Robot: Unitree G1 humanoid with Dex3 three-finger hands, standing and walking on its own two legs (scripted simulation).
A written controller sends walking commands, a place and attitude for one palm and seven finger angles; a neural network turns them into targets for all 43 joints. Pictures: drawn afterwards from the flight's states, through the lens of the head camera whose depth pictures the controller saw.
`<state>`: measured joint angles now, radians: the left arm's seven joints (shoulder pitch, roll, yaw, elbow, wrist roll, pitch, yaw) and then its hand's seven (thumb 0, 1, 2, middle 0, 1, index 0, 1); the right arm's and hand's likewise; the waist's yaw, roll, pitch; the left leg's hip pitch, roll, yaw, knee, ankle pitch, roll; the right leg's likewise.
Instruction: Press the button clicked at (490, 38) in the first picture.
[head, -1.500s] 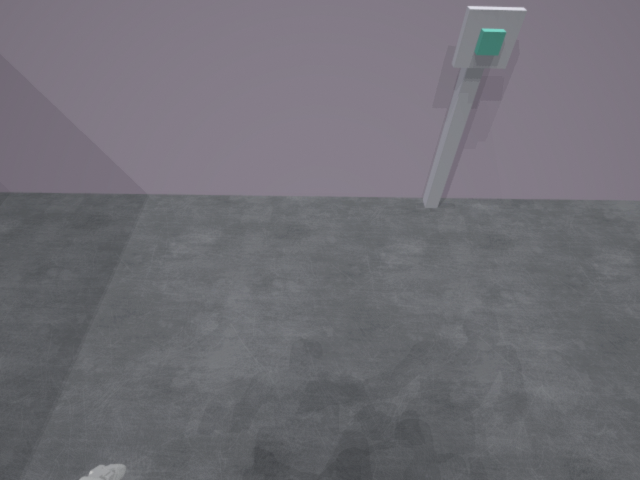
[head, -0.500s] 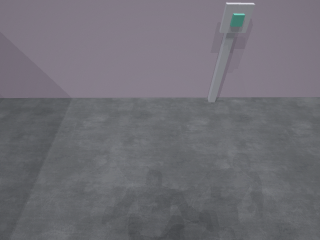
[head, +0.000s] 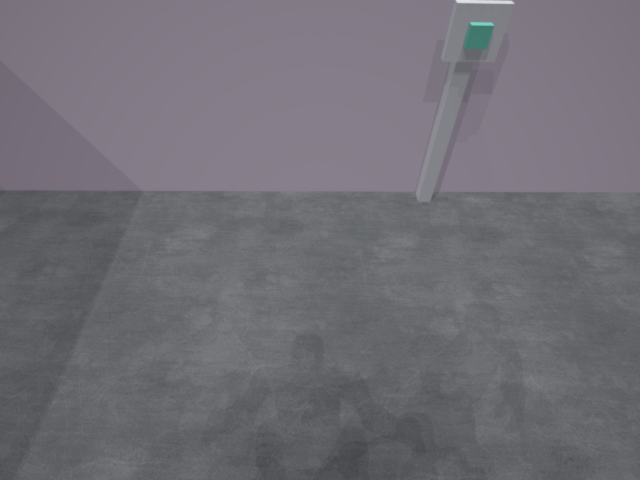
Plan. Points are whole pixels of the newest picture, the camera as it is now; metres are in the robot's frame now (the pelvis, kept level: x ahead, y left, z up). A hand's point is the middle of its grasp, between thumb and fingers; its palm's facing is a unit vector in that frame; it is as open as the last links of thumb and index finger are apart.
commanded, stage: look at it before walking up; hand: left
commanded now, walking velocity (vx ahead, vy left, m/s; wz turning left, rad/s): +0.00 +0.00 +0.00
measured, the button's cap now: (477, 35) +1.41 -0.43 -0.01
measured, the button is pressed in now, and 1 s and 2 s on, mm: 0 0 0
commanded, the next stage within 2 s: walk to a spot facing it in 0.04 s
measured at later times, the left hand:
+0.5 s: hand out of the picture +0.06 +0.19 -0.18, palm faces -0.14 -0.95 -0.28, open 7.4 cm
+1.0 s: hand out of the picture +0.11 +0.19 -0.18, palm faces -0.33 -0.92 -0.22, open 7.4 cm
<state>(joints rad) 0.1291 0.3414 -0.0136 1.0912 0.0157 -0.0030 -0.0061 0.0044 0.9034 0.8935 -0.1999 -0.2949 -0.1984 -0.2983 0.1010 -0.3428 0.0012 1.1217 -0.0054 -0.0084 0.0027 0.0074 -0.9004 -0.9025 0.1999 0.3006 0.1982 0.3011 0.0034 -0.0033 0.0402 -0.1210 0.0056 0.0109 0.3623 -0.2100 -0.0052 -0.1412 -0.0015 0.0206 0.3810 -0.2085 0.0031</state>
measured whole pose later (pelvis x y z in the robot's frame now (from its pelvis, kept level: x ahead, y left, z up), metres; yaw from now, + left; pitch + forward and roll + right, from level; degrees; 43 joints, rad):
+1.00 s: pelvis -0.01 +0.01 -0.01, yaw -25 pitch +2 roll +0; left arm 0.29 0.24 0.07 0.93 0.03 0.04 -0.02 0.00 0.90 0.89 -0.20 -0.29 -0.20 -0.30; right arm 0.19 -0.24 -0.05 0.92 -0.01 -0.01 -0.01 0.01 -0.90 -0.90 0.20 0.30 0.20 0.30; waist 0.04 -0.02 -0.02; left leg -0.22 0.01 0.01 0.49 -0.38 -0.01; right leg -0.35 0.13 0.19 0.52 -0.24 -0.03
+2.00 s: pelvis +0.29 -0.22 -0.01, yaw -52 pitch -1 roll -1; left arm 0.27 0.21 0.08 1.05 0.04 0.00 -0.03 0.00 0.92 0.89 -0.19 -0.29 -0.19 -0.30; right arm 0.32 -0.13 -0.04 1.03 -0.03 -0.08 -0.01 0.00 -0.93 -0.90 0.20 0.30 0.20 0.30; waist 0.00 -0.04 -0.01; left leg -0.19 0.08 0.24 0.50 -0.30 0.03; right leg -0.49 -0.05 -0.03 1.20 -0.27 -0.02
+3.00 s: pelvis +0.55 -0.60 -0.01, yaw -59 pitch -2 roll +1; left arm 0.34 0.16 0.06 1.13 0.03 -0.01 -0.01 0.01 0.91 0.89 -0.20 -0.29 -0.19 -0.30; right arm 0.18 -0.14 -0.07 1.01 -0.02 -0.08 -0.02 -0.02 -0.95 -0.90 0.20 0.30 0.20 0.30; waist 0.03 -0.03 0.07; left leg -0.26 0.08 0.23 0.54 -0.24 0.03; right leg -0.44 -0.09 -0.05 1.21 -0.36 -0.02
